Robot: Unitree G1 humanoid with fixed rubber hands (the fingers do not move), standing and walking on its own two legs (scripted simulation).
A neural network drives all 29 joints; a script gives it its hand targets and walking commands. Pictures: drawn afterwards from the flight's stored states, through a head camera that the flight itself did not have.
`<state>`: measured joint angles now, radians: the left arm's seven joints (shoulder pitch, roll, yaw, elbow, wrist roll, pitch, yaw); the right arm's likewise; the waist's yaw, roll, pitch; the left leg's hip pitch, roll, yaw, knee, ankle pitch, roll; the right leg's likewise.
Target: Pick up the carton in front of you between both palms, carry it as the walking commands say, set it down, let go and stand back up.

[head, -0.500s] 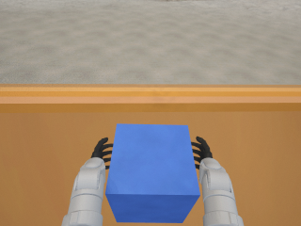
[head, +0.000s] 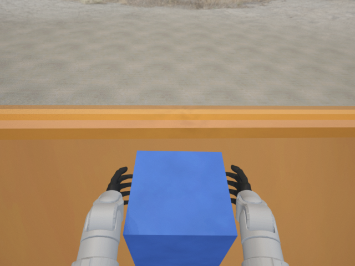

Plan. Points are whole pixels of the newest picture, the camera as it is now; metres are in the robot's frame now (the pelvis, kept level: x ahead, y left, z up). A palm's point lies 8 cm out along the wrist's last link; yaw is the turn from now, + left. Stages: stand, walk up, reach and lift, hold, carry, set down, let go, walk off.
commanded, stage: hold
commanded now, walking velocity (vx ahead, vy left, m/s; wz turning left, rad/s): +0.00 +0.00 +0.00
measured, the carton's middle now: (178, 212) +0.29 +0.00 -0.04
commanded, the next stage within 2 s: carry in 0.38 s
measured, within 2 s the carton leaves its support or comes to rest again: neither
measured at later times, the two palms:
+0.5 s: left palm (115, 192) +0.28 +0.14 +0.05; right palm (248, 193) +0.29 -0.16 +0.06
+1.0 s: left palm (139, 132) +0.45 +0.11 +0.09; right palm (249, 138) +0.44 -0.19 +0.09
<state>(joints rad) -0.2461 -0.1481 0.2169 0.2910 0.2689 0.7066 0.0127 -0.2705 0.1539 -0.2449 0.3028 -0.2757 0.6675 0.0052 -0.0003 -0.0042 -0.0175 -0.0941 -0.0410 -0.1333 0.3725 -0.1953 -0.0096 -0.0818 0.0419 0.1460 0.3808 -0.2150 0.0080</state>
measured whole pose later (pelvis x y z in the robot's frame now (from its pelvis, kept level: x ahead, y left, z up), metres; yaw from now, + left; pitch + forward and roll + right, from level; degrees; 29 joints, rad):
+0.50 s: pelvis -0.01 +0.00 -0.01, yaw -2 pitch -2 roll +0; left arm -0.24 -0.14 0.20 0.17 0.24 0.80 0.01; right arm -0.27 0.16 -0.20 0.19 -0.26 0.77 -0.01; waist 0.01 0.01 -0.10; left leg -0.21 0.00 -0.05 0.48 -0.29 -0.01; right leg -0.24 0.00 0.05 0.56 -0.39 0.01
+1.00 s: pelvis +0.18 -0.02 +0.00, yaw -2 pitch +5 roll -1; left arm -0.14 -0.13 0.12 -0.34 0.10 1.23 0.09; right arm -0.16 0.13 -0.10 -0.34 -0.11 1.21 -0.10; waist -0.03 0.04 -0.14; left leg -0.11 0.07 0.16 0.35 -0.32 -0.02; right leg -0.48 -0.05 -0.16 0.59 -0.27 0.00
